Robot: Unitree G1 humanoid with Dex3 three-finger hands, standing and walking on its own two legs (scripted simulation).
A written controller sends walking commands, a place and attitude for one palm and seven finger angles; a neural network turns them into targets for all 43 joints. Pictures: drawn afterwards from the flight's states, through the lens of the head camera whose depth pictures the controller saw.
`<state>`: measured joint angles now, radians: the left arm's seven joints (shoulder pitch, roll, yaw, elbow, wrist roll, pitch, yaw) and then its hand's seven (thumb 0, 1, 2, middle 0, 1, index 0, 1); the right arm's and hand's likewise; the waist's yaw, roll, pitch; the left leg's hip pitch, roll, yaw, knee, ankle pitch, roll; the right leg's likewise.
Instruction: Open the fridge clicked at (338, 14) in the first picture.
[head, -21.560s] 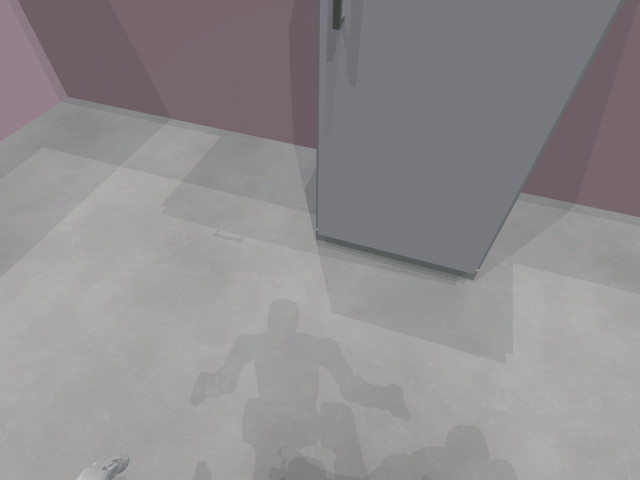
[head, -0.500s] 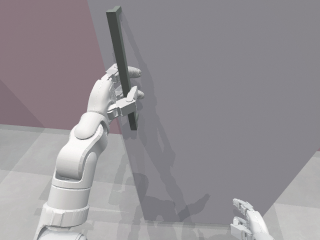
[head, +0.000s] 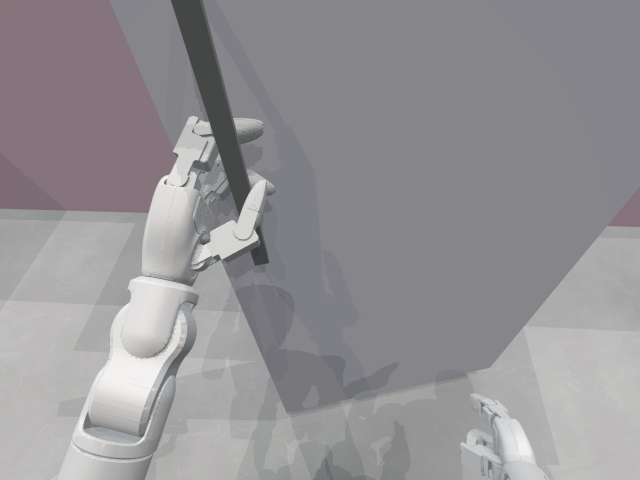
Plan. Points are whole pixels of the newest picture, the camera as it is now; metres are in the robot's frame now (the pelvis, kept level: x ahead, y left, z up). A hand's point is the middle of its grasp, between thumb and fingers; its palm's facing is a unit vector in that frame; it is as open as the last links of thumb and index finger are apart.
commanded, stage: walk backward, drawing the door open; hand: left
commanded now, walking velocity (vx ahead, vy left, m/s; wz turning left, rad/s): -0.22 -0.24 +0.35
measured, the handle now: (233, 150) +0.35 +0.09 +0.25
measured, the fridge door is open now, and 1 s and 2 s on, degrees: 16 27 48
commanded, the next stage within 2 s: none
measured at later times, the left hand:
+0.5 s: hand (262, 257) +0.27 +0.06 +0.21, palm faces +0.02 -0.98 -0.21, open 7.4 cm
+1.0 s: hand (301, 321) +0.21 +0.02 +0.21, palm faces +0.21 -0.96 -0.19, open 7.4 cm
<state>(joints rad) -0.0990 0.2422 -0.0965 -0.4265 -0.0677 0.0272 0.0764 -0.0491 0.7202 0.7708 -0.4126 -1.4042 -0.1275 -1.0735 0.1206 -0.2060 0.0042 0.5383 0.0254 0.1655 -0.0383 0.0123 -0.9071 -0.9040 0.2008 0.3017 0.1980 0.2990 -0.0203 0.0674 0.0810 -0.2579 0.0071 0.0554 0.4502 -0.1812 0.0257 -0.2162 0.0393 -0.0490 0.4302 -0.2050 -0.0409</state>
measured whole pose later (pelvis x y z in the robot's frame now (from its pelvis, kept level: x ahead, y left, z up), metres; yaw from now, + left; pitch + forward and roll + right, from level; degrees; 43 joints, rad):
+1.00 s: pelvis -0.06 -0.14 +0.00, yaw +20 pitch +0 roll +5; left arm -0.15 0.23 -0.09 -0.52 -0.02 -0.07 0.06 -0.08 0.66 0.84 -0.55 -1.41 -0.13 -1.08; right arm 0.04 -0.13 0.02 0.54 0.00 0.00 0.01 0.01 -0.91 -0.90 0.20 0.30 0.20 0.30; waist -0.04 -0.06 0.23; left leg -0.34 -0.03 0.03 0.95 -0.52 0.00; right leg -0.30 0.00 -0.17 0.42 -0.14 -0.15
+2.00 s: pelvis -0.01 -0.47 -0.01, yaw +48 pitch -3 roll -3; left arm -0.19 0.30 0.17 -0.41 -0.10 -0.07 0.11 -0.04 0.70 0.84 -0.59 -1.41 -0.17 -1.29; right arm 0.09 -0.15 0.02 0.58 0.05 -0.05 0.00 0.01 -0.90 -0.90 0.20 0.30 0.20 0.30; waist 0.03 0.07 0.25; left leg -0.30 0.16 -0.12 0.59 -0.24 -0.09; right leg -0.16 -0.01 -0.03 0.45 -0.22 0.05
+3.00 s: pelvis +0.02 -0.72 +0.00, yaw +75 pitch -2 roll -3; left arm -0.18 0.32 0.13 -0.40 -0.07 -0.03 0.09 -0.04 0.63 0.73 -0.46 -1.42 -0.25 -1.20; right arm 0.16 -0.16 -0.01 0.60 0.03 -0.07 -0.03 0.01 -0.91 -0.90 0.20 0.30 0.20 0.30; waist -0.02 0.04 0.21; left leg -0.28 0.06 -0.06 0.48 -0.17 -0.01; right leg -0.33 0.01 -0.04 0.78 -0.47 0.04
